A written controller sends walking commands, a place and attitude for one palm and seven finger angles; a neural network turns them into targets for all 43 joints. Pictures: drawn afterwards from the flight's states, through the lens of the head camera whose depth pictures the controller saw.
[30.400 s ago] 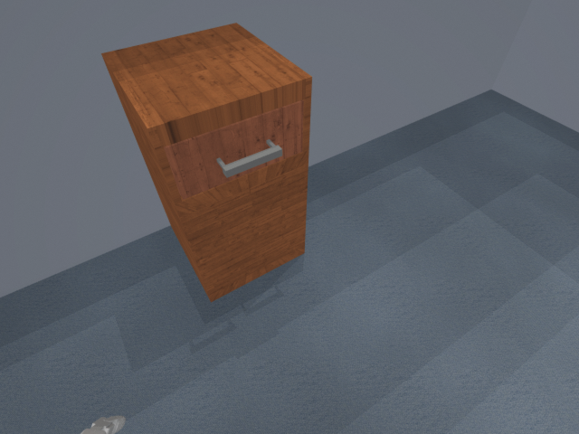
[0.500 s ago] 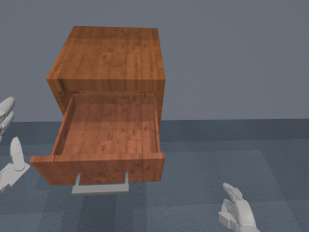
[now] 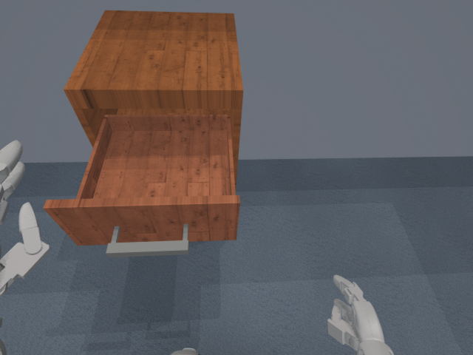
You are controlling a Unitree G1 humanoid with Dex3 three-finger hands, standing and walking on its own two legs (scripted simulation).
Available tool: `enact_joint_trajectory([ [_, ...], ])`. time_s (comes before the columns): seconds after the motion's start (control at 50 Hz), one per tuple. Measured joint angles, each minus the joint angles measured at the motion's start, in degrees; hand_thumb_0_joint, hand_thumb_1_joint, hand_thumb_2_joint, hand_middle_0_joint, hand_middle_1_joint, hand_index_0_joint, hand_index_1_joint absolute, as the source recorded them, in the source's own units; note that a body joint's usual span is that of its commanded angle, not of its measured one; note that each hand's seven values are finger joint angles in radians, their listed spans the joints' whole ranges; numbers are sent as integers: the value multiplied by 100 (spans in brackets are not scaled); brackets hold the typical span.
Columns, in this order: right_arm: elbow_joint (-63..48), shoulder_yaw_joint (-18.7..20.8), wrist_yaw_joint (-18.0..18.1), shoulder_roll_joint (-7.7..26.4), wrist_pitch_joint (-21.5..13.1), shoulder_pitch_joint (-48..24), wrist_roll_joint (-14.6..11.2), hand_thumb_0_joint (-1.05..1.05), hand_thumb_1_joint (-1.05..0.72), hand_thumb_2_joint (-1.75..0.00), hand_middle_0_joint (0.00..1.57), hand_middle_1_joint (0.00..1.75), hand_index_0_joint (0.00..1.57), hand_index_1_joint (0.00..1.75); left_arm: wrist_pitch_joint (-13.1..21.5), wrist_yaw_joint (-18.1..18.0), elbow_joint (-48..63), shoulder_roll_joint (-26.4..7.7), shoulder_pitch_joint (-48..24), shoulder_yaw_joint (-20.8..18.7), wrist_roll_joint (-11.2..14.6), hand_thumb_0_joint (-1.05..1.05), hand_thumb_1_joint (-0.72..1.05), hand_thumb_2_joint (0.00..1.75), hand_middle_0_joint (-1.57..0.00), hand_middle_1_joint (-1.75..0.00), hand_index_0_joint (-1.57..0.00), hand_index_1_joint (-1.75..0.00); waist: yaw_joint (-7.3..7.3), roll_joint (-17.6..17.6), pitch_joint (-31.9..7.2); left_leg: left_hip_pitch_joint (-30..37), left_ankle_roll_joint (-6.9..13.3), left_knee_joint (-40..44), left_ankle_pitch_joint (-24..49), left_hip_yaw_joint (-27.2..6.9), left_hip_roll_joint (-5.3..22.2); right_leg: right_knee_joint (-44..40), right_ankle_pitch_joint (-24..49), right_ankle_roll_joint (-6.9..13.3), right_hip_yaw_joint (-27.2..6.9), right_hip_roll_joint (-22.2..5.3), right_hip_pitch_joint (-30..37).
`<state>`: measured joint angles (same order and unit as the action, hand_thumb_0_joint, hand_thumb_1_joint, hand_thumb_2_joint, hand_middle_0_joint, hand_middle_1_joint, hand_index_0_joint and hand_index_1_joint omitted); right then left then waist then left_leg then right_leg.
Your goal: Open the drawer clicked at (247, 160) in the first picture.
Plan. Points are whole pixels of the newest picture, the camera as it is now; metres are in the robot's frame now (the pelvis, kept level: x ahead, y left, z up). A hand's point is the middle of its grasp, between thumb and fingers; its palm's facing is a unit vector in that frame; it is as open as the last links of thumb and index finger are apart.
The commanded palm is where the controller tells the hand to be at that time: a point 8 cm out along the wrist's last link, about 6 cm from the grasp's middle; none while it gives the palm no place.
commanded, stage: step back with the hand held close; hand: left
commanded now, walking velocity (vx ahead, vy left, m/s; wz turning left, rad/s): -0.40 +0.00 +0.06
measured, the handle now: (150, 239) +0.35 +0.21 -0.12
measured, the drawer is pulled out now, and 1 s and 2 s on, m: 0.30 0.30 0.30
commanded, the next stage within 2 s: stop stepping back and stand still in 0.24 s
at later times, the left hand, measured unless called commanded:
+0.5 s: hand out of the picture +0.06 +0.21 +0.18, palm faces +0.37 -0.82 -0.44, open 7.5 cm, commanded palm +0.00 +0.25 +0.19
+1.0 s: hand out of the picture +0.03 +0.20 +0.18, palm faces +0.39 -0.79 -0.47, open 7.5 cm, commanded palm -0.04 +0.25 +0.19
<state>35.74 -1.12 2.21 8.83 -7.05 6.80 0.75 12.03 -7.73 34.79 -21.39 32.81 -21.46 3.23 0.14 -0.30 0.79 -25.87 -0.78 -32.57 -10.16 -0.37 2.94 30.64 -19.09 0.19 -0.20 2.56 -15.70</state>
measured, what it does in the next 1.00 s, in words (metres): walks backwards: left foot, then right foot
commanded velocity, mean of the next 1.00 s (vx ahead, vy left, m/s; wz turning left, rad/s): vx -0.02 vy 0.02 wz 0.01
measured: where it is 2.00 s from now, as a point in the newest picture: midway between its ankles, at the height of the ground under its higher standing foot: outside the picture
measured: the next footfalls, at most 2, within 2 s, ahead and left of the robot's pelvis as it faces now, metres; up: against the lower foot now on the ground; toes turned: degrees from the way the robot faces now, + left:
left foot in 0.30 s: -0.06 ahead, +0.10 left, +0.00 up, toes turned +4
right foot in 0.54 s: -0.10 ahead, -0.15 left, +0.00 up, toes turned +1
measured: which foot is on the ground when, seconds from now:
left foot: down 0.00-0.04, up 0.06-0.28, down 0.30-0.60, up 0.62-0.82, down 0.84-1.00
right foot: down 0.00-0.32, up 0.34-0.52, down 0.54-1.00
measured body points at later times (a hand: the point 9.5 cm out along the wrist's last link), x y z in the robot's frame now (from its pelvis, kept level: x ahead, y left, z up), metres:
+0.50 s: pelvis -0.12 -0.03 +0.01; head -0.09 +0.00 +0.45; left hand +0.04 +0.25 +0.20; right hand +0.08 -0.23 -0.06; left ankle -0.10 +0.10 -0.73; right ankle -0.12 -0.14 -0.71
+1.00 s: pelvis -0.15 -0.04 +0.01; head -0.14 -0.03 +0.46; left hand +0.00 +0.24 +0.20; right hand +0.02 -0.29 -0.07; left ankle -0.18 +0.06 -0.73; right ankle -0.14 -0.15 -0.73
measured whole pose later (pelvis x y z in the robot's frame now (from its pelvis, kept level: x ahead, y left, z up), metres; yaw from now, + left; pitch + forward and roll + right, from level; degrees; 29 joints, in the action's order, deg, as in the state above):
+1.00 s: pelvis -0.15 -0.04 +0.01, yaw +4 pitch +0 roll +0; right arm 35.5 1.0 3.8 12.4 -6.8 13.8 -0.7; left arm 11.6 -9.2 36.0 -24.2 38.5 -21.7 2.0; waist -2.4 -2.0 -0.3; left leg -12.1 1.0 -29.1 -17.5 2.2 0.1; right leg 29.1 -15.5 1.1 4.1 -0.4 -14.0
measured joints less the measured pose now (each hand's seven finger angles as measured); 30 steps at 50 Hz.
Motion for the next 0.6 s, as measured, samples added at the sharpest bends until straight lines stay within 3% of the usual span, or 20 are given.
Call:
enact_joint_trajectory([
  [0.06,-118,4,-54,75,53,-147,-83,2,-90,-90,21,30,21,30,-29,161,16,-15,-52,220,9,2,89,90,-21,-30,-21,-30,-107,193,217,-139,-36,-27,207,-189,161,-162,333,162,179,200,-30],
  [0.12,-148,95,-23,130,192,-48,-202,2,-90,-90,21,30,21,30,22,228,165,-150,264,279,35,2,88,89,-21,-30,-21,-30,-135,-32,77,-495,-39,-1547,-1028,-281,-219,-86,377,239,167,50,-217],
  [0.18,-120,167,120,187,414,88,-176,2,-90,-90,21,30,21,30,25,138,178,-215,701,107,-9,2,88,89,-21,-30,-21,-30,-154,-284,-206,-501,-120,-2588,-1541,-148,-484,-265,551,245,84,-121,-315],
  [0.24,-146,188,278,293,559,157,-142,2,-90,-90,20,30,20,30,-38,-14,83,-196,758,-7,-52,2,88,89,-22,-30,-21,-30,-161,-364,-304,72,-99,-1751,-1626,-17,-443,-444,751,213,112,-184,-369],
  [0.3,-244,230,351,509,548,159,-114,2,-90,-90,20,30,20,30,-85,-133,140,-121,513,44,-47,2,88,89,-21,-30,-21,-30,-222,-132,-178,877,8,193,-548,-49,-218,-314,802,154,382,-95,-516],
  [0.32,-192,293,360,476,525,101,-110,2,-90,-90,20,30,20,30,-83,-155,149,-158,367,55,-55,2,88,89,-21,-30,-21,-30,-220,-203,-72,905,71,327,-466,-40,-270,-129,762,125,410,-170,-619],
  [0.38,-118,326,237,240,399,28,-95,2,-90,-90,20,30,20,30,-93,-142,183,-229,214,26,-37,2,88,89,-21,-30,-21,-30,-61,-485,110,881,153,304,-499,136,-387,828,-51,-30,126,-223,-960],
  [0.44,-190,203,130,24,188,152,-42,2,-90,-90,20,30,20,30,-173,-112,406,-235,417,-25,-11,2,89,90,-21,-30,-21,-30,-99,-412,42,788,123,322,-401,114,-277,1691,-522,-127,62,-141,-1054],
  [0.48,-205,92,57,-94,96,259,-74,2,-90,-90,20,30,20,30,-176,-122,578,-238,555,-61,4,2,89,90,-21,-30,-21,-30,-91,-356,-20,747,77,332,-328,110,-196,1511,-562,-179,107,-167,-803],
  [0.54,-203,-102,-1,-196,54,390,-120,2,-90,-90,20,30,20,30,-136,-151,627,-280,643,-159,9,2,89,90,-21,-30,-21,-30,-60,-330,-116,611,-18,181,-317,157,-136,351,-254,-211,182,-277,-101],
  [0.6,-44,-175,-10,-106,129,393,-134,2,-90,-90,21,30,21,30,-110,-124,247,-135,368,-23,-48,2,88,90,-21,-30,-21,-30,-109,22,-32,481,5,-163,-657,-50,32,-119,334,129,408,-83,147],
])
